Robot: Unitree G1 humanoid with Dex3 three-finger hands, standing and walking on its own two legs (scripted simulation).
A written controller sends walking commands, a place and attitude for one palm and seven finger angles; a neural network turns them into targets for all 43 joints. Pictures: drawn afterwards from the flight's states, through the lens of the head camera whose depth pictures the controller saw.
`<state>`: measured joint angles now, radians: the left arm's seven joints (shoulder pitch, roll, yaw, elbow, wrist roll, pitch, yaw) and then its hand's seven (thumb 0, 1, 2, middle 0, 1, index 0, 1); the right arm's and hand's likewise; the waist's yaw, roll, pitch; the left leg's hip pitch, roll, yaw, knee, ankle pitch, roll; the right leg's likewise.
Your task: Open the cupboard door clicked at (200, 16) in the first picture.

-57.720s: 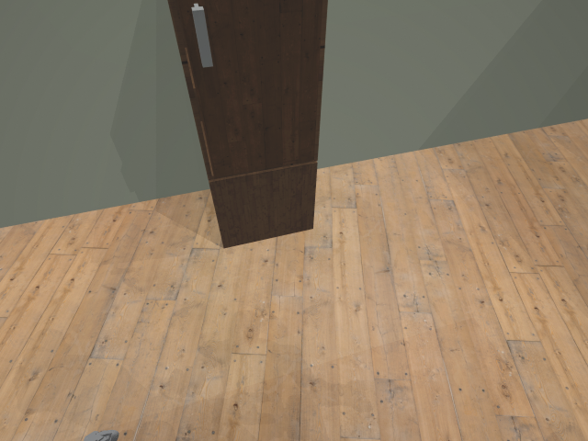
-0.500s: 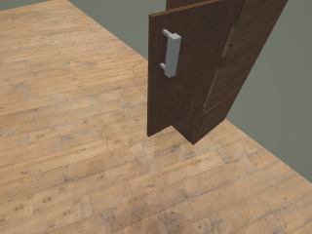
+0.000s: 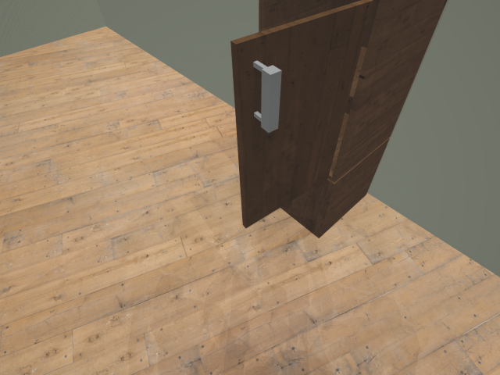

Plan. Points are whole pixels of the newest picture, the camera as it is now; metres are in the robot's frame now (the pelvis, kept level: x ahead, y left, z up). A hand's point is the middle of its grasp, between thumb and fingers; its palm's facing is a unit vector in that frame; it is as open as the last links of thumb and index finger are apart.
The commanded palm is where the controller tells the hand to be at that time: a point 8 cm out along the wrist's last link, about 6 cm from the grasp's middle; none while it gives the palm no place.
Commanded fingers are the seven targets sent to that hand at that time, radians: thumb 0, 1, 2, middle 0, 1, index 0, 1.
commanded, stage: let the arm hang, fingers relaxed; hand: left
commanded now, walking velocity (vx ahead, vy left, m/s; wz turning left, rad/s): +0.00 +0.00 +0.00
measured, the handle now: (264, 96) +0.61 +0.00 +0.13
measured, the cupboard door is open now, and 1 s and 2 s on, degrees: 83 83 83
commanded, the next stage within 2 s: look to check the result in 0.24 s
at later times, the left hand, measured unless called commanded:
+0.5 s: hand out of the picture +0.04 +0.19 -0.17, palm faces +0.00 -0.96 -0.27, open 7.3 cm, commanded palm none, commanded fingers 0.00 0.90 0.90 -0.20 -0.30 -0.20 -0.30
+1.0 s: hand out of the picture +0.08 +0.19 -0.16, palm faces -0.01 -0.95 -0.30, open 7.4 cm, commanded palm none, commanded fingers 0.00 0.90 0.90 -0.20 -0.30 -0.20 -0.30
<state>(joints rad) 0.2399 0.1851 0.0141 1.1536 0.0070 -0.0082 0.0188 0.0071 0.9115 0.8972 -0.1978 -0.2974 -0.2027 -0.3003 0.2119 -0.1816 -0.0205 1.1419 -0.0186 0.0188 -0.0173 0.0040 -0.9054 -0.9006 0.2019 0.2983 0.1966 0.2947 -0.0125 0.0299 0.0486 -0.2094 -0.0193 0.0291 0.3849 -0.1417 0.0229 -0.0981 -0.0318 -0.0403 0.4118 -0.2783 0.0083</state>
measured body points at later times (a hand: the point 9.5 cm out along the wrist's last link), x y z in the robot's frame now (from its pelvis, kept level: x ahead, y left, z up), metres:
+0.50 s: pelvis +0.01 -0.02 +0.00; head +0.03 -0.03 +0.45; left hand +0.04 +0.24 -0.14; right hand +0.04 -0.27 -0.16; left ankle +0.04 +0.10 -0.74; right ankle -0.03 -0.12 -0.74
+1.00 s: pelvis +0.02 -0.03 +0.00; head +0.04 -0.04 +0.45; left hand +0.08 +0.24 -0.14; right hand +0.09 -0.30 -0.15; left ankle +0.04 +0.10 -0.74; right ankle -0.03 -0.12 -0.74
